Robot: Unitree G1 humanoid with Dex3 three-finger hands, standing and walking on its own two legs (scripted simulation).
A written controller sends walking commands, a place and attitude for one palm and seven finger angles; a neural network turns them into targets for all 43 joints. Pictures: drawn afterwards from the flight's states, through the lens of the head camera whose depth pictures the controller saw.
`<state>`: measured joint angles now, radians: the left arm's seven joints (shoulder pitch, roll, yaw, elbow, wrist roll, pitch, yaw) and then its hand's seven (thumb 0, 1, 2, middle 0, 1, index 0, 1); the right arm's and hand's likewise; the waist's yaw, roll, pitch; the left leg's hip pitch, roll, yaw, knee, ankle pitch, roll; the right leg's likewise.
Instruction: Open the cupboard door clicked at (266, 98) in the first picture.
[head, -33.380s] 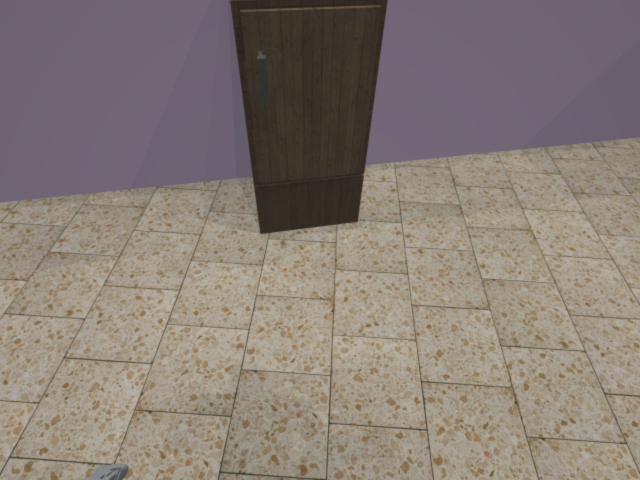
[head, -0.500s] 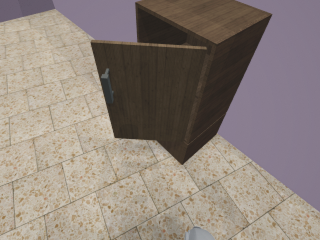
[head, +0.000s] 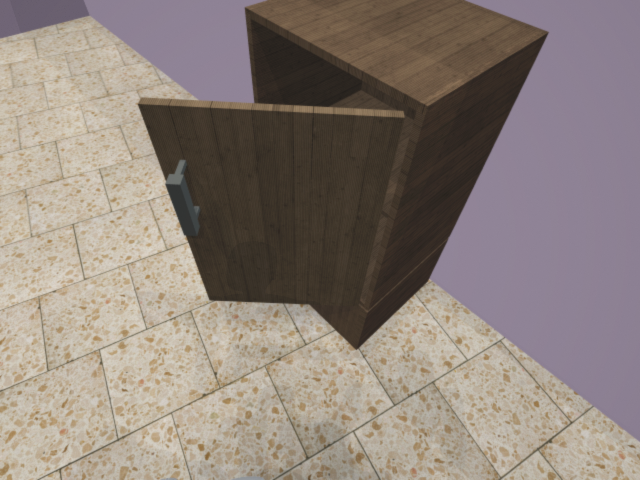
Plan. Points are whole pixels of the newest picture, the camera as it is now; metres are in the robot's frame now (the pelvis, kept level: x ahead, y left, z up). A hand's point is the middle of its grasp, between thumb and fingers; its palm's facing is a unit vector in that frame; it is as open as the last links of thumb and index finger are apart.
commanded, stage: come to a stop and stand still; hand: left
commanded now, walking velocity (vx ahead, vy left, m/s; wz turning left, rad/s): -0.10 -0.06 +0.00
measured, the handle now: (186, 198) +0.56 +0.26 -0.04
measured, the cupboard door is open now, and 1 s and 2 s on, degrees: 45 45 45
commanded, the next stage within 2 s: look again from close up in 1.36 s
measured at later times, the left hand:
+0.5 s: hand out of the picture -0.01 +0.15 -0.17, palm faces +0.01 -0.98 -0.17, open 7.4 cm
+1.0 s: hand out of the picture +0.02 +0.14 -0.17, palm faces +0.01 -0.98 -0.17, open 7.4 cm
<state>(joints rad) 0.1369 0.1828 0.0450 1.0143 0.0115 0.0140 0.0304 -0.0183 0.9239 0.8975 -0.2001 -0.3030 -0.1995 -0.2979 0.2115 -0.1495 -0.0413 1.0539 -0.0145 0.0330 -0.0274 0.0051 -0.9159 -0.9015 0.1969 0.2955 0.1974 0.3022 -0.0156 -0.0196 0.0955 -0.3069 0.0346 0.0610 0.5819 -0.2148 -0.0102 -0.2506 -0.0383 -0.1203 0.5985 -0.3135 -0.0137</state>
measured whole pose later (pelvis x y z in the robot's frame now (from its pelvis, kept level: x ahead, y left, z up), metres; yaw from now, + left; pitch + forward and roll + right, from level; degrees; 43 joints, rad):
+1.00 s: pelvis +0.01 -0.02 +0.01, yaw -1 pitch -1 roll +0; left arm 0.27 0.15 0.01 1.12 0.01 -0.01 0.03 0.00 0.91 0.90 -0.20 -0.30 -0.20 -0.30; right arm 0.27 -0.11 -0.01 1.17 -0.01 0.00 -0.04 0.00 -0.91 -0.90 0.20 0.30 0.20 0.30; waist -0.01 -0.03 0.05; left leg -0.23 0.05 0.06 0.44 -0.19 -0.03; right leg -0.06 0.01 -0.03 0.41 -0.34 -0.02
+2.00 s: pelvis -0.01 +0.00 +0.01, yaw -2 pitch +0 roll +0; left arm 0.30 0.20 -0.02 1.04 0.02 0.00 0.03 0.00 0.90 0.90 -0.20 -0.30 -0.20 -0.30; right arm 0.27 -0.17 0.00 1.06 -0.02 0.00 -0.01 0.01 -0.92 -0.90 0.20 0.30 0.20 0.30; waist -0.01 -0.01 0.04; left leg -0.30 0.02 0.09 0.51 -0.21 0.02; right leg -0.16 -0.02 0.01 0.53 -0.36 0.01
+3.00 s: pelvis +0.00 +0.01 +0.00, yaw -1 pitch -2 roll +0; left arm 0.24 0.26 0.00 0.94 0.02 -0.01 0.02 0.00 0.90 0.90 -0.20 -0.30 -0.20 -0.30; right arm 0.24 -0.27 -0.03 0.98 -0.03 0.00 -0.02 0.01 -0.91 -0.90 0.20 0.30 0.20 0.30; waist -0.02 0.00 0.00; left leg -0.27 0.02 0.08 0.55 -0.24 0.03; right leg -0.19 -0.01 -0.09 0.55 -0.31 -0.03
